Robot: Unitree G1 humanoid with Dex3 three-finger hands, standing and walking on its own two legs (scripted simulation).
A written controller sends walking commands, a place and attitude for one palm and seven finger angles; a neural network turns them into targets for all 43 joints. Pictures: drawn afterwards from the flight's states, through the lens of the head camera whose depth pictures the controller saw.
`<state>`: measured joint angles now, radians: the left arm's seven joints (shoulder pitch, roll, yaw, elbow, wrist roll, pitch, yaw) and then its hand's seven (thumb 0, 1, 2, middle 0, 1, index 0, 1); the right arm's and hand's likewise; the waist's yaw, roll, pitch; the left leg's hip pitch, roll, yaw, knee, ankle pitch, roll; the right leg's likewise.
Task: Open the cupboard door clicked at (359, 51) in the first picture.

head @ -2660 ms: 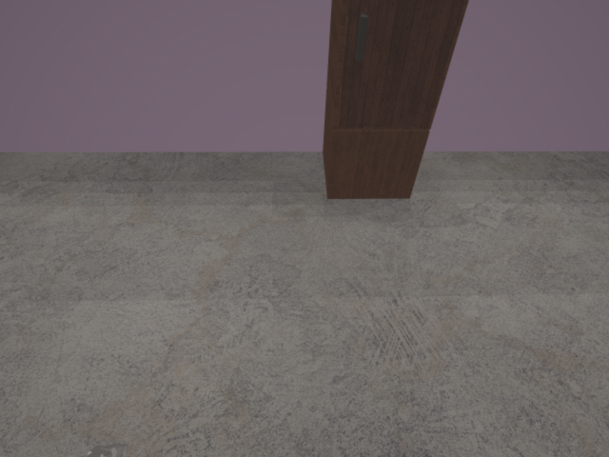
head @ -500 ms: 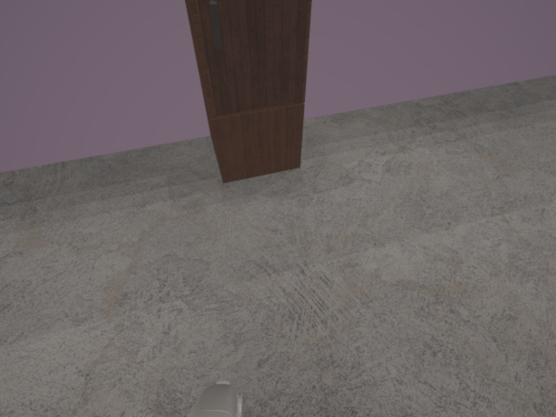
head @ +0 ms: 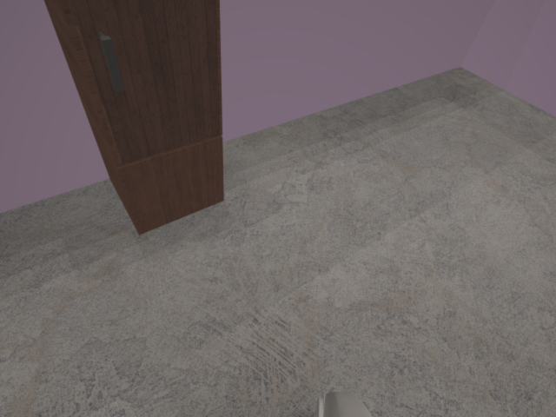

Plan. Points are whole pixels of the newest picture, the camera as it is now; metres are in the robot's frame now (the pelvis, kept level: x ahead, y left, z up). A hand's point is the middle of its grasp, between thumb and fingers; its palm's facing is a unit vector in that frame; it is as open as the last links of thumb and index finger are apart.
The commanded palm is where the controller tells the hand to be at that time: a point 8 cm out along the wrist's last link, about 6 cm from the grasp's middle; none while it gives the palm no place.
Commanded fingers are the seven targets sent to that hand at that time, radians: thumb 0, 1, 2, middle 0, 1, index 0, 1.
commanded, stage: walk to a spot facing it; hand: left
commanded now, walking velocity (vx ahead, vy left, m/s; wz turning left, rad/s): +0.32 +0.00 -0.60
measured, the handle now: (110, 61) +0.92 +0.52 +0.01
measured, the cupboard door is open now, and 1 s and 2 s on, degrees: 0 0 0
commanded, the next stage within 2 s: turn to face it in 1.34 s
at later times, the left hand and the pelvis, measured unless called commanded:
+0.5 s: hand (225, 312) +0.34 +0.11 -0.19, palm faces -0.25 -0.95 -0.16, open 7.3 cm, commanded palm none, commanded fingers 0.00 0.90 0.90 -0.20 -0.30 -0.20 -0.30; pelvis +0.21 -0.04 -0.02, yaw -17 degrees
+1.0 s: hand (220, 237) +0.53 +0.16 -0.19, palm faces -0.46 -0.87 -0.20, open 7.4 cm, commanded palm none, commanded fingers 0.00 0.90 0.90 -0.20 -0.30 -0.20 -0.30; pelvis +0.39 -0.01 -0.01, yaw -35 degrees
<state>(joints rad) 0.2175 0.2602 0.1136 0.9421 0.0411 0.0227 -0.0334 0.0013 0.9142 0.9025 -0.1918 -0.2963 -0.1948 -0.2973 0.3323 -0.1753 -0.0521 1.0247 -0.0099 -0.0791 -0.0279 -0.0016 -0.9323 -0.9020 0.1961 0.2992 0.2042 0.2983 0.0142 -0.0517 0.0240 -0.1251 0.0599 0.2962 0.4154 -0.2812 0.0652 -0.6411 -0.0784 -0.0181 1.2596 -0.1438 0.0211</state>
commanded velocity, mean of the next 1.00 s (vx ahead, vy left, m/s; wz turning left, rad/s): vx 0.21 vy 0.00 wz -0.58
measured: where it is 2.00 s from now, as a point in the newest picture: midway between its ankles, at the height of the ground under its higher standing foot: (277, 375)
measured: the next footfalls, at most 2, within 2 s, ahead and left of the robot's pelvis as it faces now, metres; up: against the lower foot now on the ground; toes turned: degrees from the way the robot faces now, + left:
right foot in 0.38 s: +0.26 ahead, -0.11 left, +0.00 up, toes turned -21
left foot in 0.82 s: +0.53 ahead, +0.06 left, +0.00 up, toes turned -20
